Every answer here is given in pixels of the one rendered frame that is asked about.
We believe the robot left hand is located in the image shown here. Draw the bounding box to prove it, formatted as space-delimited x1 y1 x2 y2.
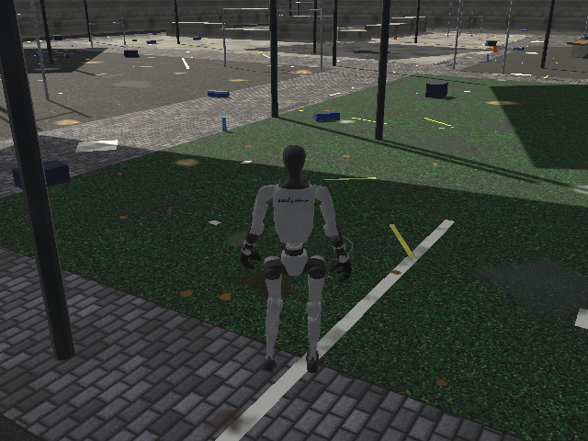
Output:
240 252 261 269

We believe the robot left forearm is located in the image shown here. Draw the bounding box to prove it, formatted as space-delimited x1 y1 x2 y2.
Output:
242 221 259 255

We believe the robot right forearm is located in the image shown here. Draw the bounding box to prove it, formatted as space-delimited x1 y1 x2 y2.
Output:
330 223 349 263

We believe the left robot thigh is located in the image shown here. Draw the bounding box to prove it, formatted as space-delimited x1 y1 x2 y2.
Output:
264 256 283 313

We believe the left robot upper arm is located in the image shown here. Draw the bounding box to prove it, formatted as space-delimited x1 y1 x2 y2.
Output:
249 185 275 235

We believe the right robot upper arm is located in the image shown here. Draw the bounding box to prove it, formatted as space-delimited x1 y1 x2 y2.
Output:
313 185 339 237

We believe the robot right hand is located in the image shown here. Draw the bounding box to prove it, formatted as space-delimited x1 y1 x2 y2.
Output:
331 259 352 282

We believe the robot left shin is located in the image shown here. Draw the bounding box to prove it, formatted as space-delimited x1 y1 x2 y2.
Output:
266 298 279 360

